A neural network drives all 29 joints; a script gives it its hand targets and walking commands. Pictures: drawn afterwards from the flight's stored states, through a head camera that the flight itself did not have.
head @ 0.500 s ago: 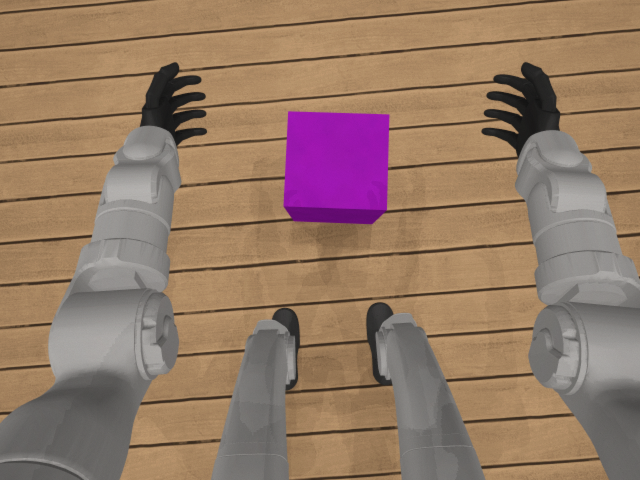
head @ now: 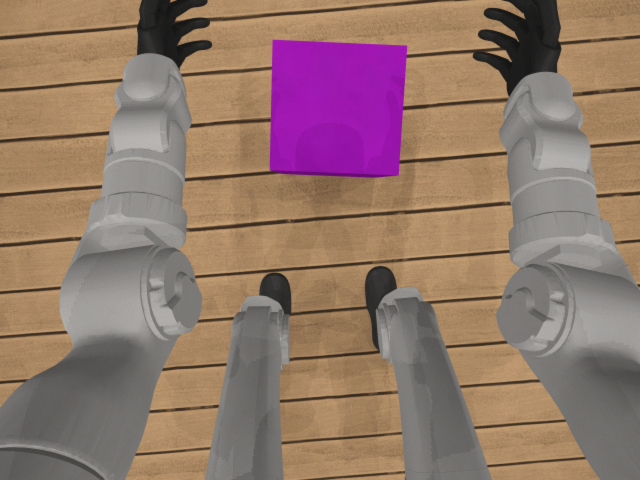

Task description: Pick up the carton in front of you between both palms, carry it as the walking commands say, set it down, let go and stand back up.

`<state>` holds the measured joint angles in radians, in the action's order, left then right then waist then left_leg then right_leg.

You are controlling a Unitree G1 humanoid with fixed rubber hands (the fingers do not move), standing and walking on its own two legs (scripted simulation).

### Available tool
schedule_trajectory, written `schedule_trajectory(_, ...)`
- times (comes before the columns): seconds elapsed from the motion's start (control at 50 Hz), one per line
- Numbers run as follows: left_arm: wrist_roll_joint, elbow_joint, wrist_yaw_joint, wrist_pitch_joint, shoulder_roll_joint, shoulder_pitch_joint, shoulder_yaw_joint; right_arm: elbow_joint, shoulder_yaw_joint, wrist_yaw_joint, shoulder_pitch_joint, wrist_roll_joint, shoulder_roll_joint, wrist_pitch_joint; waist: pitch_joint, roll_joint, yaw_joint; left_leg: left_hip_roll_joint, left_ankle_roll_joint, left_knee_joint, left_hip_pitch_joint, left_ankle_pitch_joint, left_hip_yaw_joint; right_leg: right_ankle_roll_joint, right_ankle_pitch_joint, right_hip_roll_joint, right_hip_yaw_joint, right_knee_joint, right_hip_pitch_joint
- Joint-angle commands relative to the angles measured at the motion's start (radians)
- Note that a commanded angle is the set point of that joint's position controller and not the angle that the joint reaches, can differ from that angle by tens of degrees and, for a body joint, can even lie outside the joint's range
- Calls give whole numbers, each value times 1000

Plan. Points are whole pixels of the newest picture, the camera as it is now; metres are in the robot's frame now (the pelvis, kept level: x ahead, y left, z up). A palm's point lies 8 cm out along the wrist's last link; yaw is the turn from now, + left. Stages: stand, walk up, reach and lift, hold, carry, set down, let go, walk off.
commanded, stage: reach and lift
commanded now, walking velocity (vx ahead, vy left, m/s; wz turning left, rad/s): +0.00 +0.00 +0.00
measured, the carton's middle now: (333, 121) +0.51 -0.02 -0.49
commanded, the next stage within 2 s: none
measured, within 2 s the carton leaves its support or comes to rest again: leaves its support in 1.52 s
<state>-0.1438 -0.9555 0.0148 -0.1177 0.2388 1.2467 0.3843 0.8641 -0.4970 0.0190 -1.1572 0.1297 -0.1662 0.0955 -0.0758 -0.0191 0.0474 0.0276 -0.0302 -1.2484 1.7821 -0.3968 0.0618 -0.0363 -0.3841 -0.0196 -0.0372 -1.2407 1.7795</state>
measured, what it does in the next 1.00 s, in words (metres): lowers itself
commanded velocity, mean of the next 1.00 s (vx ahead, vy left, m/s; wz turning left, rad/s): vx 0.00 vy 0.00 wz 0.00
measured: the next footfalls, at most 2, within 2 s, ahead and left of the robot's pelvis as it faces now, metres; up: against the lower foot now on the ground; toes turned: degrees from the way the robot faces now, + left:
none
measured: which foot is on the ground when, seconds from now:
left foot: down 0.00-1.00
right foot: down 0.00-1.00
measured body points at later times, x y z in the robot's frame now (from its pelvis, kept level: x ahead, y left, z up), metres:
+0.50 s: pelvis -0.06 +0.00 -0.21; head +0.32 -0.01 +0.03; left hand +0.54 +0.16 -0.38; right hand +0.50 -0.21 -0.38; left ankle +0.05 +0.13 -0.58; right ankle +0.05 -0.13 -0.58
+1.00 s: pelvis -0.05 +0.00 -0.24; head +0.33 +0.00 -0.01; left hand +0.54 +0.15 -0.42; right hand +0.50 -0.20 -0.42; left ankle +0.05 +0.13 -0.58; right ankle +0.05 -0.13 -0.58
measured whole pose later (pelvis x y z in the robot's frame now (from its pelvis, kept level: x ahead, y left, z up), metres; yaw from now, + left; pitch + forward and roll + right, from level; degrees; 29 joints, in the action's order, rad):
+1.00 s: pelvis -0.05 +0.00 -0.24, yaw -1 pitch +38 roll -1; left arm 0.19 -1.20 0.10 -0.08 0.40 1.59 0.03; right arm 1.14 -0.17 0.12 -1.51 -0.19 -0.33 0.06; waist 0.39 0.00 0.05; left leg 0.05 -0.05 -2.21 2.26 -0.61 0.06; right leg -0.06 -0.59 -0.03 -0.03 -2.19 2.25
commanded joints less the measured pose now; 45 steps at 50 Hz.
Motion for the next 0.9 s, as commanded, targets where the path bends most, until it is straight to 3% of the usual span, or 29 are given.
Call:
schedule_trajectory(0.0,21,76,22,29,81,178,-21,-65,11,11,-154,-13,-111,-33,-910,-40,21,49,-26,-132,-444,513,-65,-35,511,-55,88,-121,-346)
schedule_trajectory(0.14,178,109,77,28,189,323,-178,-59,157,59,-284,-174,-224,-30,-1134,-57,31,52,-28,-400,-434,472,-89,-42,468,-50,102,-378,-293)
schedule_trajectory(0.26,278,80,100,-5,260,474,-260,-37,254,90,-435,-283,-297,4,-1165,-67,25,37,-26,-537,-399,290,-107,-37,282,-35,127,-517,-228)
schedule_trajectory(0.36,309,-28,95,-20,287,572,-279,50,277,98,-560,-305,-315,24,-997,-35,23,20,-23,-604,-243,90,-112,-30,115,-14,122,-588,-185)
schedule_trajectory(0.44,309,-123,78,-5,300,615,-279,137,283,91,-613,-291,-316,16,-851,-14,22,7,-20,-660,-136,19,-107,-27,63,-2,106,-646,-156)
schedule_trajectory(0.54,309,-172,67,30,325,665,-290,187,289,84,-667,-283,-329,-13,-761,-10,23,-3,-18,-734,-87,36,-96,-27,95,2,89,-723,-139)
schedule_trajectory(0.6,312,-140,71,48,331,712,-309,165,291,85,-705,-301,-352,-33,-760,-49,24,0,-18,-777,-108,98,-95,-18,149,-3,83,-759,-124)
schedule_trajectory(0.7,355,-101,70,66,308,689,-365,183,311,99,-642,-323,-328,-58,-831,-54,50,10,-20,-834,-166,237,-88,-16,300,-15,86,-818,-190)
schedule_trajectory(0.76,365,-94,76,68,294,643,-377,162,320,106,-600,-333,-305,-65,-890,-61,47,17,-21,-845,-203,292,-90,-18,347,-22,92,-830,-212)
schedule_trajectory(0.88,343,-157,86,58,269,574,-349,177,323,103,-572,-331,-281,-57,-784,-39,25,22,-17,-817,-132,212,-88,-24,255,-23,99,-813,-143)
